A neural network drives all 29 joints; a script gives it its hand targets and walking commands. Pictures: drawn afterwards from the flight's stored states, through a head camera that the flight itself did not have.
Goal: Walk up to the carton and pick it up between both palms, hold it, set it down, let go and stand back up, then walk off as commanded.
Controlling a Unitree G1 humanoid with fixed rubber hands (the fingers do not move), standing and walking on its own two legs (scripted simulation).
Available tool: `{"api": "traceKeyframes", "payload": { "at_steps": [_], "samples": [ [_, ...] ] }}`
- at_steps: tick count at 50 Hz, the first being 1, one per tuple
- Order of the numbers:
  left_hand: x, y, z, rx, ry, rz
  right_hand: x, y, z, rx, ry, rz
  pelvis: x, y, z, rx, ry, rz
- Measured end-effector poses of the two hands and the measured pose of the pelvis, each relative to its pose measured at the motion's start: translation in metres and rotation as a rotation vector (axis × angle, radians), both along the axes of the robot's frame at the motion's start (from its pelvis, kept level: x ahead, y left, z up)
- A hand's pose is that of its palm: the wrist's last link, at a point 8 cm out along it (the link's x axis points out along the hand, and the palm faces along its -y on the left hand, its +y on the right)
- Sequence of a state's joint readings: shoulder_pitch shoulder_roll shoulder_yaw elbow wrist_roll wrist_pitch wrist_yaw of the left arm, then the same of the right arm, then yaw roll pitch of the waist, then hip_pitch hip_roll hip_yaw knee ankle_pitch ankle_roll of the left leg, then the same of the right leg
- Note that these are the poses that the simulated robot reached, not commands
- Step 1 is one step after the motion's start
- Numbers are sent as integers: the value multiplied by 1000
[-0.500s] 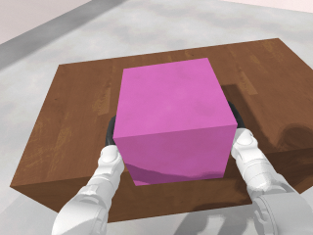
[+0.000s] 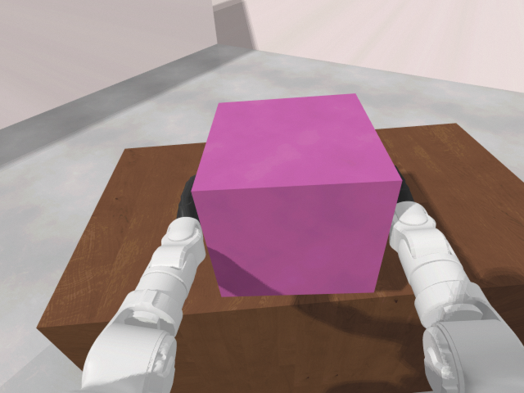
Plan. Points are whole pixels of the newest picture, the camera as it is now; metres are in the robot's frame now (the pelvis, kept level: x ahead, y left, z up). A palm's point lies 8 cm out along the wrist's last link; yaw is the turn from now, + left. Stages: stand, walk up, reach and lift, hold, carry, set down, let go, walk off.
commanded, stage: reach and lift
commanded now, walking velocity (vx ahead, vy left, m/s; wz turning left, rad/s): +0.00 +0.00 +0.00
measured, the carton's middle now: (291, 191) +0.44 -0.01 +0.12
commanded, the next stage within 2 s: hold in 1.48 s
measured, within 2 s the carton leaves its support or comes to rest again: neither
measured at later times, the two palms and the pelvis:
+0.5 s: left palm (164, 223) +0.36 +0.19 +0.13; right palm (384, 203) +0.38 -0.15 +0.15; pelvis -0.01 +0.01 +0.01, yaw +0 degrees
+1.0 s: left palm (161, 201) +0.37 +0.19 +0.17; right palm (390, 192) +0.38 -0.16 +0.17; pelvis -0.02 +0.00 +0.01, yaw +1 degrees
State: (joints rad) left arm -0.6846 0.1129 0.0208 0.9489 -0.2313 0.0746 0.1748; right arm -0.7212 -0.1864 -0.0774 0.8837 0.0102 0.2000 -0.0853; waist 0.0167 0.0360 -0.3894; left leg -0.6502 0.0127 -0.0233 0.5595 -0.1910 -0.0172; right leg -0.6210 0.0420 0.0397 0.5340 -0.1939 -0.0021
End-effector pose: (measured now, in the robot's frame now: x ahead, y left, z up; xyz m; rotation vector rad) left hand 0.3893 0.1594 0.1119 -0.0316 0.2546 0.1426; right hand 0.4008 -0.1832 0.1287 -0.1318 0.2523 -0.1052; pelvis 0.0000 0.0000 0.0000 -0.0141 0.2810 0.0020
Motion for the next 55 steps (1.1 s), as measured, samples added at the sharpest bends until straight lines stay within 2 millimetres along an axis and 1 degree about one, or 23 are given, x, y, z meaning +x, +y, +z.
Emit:
{"api": "traceKeyframes", "payload": {
  "at_steps": [3, 6, 12, 20, 29, 34, 39, 45, 49, 55],
  "samples": [
    [0, 5, 10, 13, 0, -2, 1, 5, 10, -8, -1, 5, 2, 1, 3, 1, -32, 3],
    [0, 12, 16, 15, 13, -2, 1, 12, 15, -16, 12, 7, 3, 2, 6, 3, -62, 5],
    [-4, 20, 16, 16, 41, 2, 0, 20, 15, -11, 42, 10, 3, 6, 10, -2, -95, 7],
    [-20, 30, 16, 18, 26, 26, -8, 31, 18, -10, 25, 34, -2, 10, 11, -7, -102, 7],
    [-36, 30, 26, 20, 37, 28, -24, 31, 24, -5, 35, 34, -13, 10, 11, -7, -129, 8],
    [-41, 27, 37, 23, 33, 24, -32, 27, 27, 14, 33, 27, -19, 9, 11, -4, -141, 9],
    [-39, 23, 52, 23, 19, 22, -34, 23, 30, 45, 21, 19, -24, 6, 12, 2, -147, 10],
    [-31, 24, 61, 13, 6, 27, -26, 24, 37, 72, 11, 14, -25, 4, 13, 7, -144, 10],
    [-24, 27, 61, -3, 5, 32, -18, 27, 40, 65, 10, 15, -20, 3, 14, 7, -133, 10],
    [-13, 31, 52, -12, 24, 31, -7, 31, 40, 50, 27, 12, -9, 6, 15, 2, -121, 9]
  ]
}}
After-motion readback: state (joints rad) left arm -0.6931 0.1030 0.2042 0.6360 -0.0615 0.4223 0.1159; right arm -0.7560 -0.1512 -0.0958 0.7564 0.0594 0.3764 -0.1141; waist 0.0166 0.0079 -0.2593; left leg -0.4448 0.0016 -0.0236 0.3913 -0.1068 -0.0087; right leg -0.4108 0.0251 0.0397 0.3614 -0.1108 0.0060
